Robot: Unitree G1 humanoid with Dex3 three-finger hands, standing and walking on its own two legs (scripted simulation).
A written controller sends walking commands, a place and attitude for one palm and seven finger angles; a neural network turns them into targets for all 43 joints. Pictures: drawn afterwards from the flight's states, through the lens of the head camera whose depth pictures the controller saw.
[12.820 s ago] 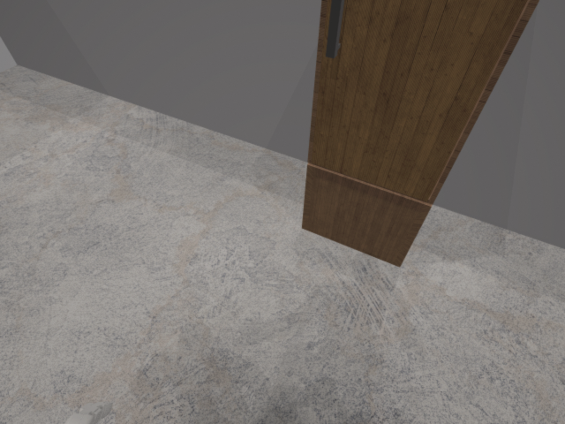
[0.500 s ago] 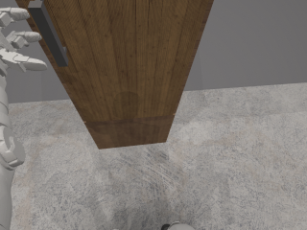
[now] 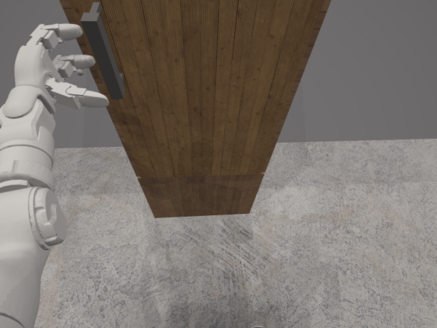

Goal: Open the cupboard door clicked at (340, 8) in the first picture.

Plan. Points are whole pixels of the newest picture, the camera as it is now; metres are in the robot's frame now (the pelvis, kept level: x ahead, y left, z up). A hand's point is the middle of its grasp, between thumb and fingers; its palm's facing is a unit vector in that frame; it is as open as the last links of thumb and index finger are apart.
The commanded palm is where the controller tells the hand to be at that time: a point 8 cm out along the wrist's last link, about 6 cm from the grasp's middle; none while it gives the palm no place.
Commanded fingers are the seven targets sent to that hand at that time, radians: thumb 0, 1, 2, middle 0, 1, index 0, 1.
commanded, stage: slide the fingers in behind the handle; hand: left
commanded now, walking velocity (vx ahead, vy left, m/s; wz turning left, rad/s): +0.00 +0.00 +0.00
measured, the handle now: (108, 54) +0.56 +0.17 +0.16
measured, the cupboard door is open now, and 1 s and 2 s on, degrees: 0 0 0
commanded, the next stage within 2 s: move the hooked fingers beside the handle in 0.90 s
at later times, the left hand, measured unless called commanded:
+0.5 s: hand (88, 74) +0.51 +0.19 +0.16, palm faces +0.08 -1.00 +0.00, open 15.1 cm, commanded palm +0.49 +0.19 +0.16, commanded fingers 0.00 -0.50 0.30 -0.30 -1.20 -0.30 -1.20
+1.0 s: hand (89, 76) +0.50 +0.19 +0.16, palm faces +0.07 -1.00 +0.00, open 15.3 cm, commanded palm +0.49 +0.20 +0.16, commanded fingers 0.00 -0.50 0.30 -0.30 -1.20 -0.30 -1.20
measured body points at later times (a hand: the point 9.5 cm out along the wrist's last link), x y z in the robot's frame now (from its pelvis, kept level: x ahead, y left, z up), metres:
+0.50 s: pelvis -0.01 -0.01 +0.00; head +0.08 +0.00 +0.44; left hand +0.50 +0.24 +0.17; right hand -0.01 -0.28 -0.12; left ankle -0.03 +0.10 -0.72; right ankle -0.02 -0.13 -0.72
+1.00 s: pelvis -0.01 -0.01 +0.00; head +0.08 +0.00 +0.44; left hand +0.49 +0.24 +0.16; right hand +0.00 -0.28 -0.12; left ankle -0.03 +0.10 -0.72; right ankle -0.02 -0.13 -0.72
